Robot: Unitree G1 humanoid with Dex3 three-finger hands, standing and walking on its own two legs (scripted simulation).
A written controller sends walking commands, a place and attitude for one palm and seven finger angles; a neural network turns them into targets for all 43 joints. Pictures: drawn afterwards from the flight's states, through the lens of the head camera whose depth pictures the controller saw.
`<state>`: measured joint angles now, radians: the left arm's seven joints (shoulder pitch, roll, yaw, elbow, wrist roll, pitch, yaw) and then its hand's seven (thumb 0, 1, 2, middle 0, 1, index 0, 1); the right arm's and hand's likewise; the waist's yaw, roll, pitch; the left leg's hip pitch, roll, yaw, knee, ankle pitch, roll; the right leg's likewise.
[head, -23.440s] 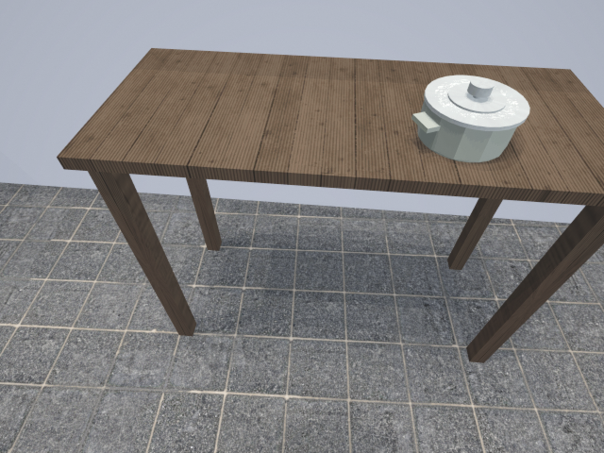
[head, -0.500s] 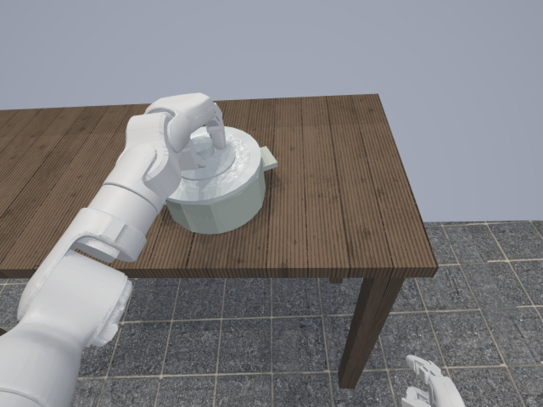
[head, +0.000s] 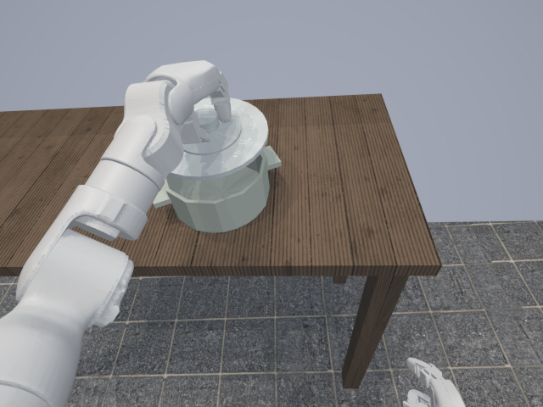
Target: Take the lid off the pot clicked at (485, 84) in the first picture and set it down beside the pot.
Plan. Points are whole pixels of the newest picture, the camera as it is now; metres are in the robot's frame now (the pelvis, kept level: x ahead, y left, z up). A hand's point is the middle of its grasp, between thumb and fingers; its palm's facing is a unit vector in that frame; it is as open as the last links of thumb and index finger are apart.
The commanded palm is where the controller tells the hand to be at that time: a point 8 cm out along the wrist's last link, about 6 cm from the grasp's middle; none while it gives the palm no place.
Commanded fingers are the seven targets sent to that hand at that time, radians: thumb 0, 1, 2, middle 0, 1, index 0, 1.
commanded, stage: lift the lid straight up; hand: left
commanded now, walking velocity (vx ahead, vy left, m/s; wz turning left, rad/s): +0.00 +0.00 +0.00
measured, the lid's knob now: (205, 120) +0.48 +0.10 +0.20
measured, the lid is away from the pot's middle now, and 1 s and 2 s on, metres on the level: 0.01 0.03 0.11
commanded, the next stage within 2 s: move the lid sideways beside the pot in 1.18 s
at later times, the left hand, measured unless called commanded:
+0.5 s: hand (186, 94) +0.46 +0.11 +0.26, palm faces -0.19 -0.06 -0.98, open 7.2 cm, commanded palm +0.44 +0.12 +0.34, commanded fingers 0.00 0.72 0.93 -0.97 -1.04 -0.91 -0.99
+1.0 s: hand (179, 62) +0.46 +0.11 +0.30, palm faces -0.11 -0.05 -0.99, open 7.2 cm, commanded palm +0.44 +0.12 +0.38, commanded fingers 0.00 0.72 0.93 -0.97 -1.04 -0.91 -0.99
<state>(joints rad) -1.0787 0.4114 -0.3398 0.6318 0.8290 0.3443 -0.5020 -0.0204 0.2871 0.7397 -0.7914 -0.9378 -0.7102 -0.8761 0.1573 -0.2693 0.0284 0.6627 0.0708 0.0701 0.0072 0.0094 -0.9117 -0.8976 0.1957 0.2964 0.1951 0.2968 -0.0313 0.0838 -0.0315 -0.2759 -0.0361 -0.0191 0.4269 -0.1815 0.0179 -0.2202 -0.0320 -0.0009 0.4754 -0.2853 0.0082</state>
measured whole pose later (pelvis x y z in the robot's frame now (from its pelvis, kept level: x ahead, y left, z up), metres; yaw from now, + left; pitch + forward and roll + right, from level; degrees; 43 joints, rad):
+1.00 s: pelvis +0.00 +0.01 +0.00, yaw +0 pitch +3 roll +1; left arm -1.33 0.43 -0.34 0.73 0.86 0.38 -0.56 -0.03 0.28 0.74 -0.80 -0.94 -0.71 -0.87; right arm 0.14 -0.27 0.05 0.67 0.07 0.03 0.00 0.01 -0.91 -0.90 0.20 0.30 0.20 0.30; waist -0.02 0.08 -0.04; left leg -0.30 -0.05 -0.02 0.41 -0.17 0.03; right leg -0.24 -0.04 0.00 0.46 -0.28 0.02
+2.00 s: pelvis -0.01 +0.01 +0.00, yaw +1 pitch +3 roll +0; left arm -1.28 0.62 -0.30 0.72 0.90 0.34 -0.62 -0.04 0.28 0.74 -0.81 -0.95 -0.71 -0.87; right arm 0.15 -0.28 0.05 0.64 0.10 0.07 -0.01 0.01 -0.91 -0.90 0.20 0.30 0.20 0.30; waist -0.03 0.06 -0.03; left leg -0.32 -0.04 -0.04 0.45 -0.17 0.02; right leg -0.25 -0.03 -0.02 0.46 -0.27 0.01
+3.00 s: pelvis +0.00 +0.01 +0.00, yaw +1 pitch +4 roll -1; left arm -1.24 0.86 -0.14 0.84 0.96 0.18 -0.64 -0.05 0.29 0.74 -0.82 -0.95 -0.70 -0.87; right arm 0.21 -0.29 0.05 0.64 0.11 0.14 -0.03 0.01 -0.91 -0.90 0.20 0.30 0.20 0.30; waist -0.06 0.06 -0.01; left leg -0.35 -0.03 -0.04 0.45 -0.17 0.03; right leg -0.24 -0.02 -0.02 0.40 -0.23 0.02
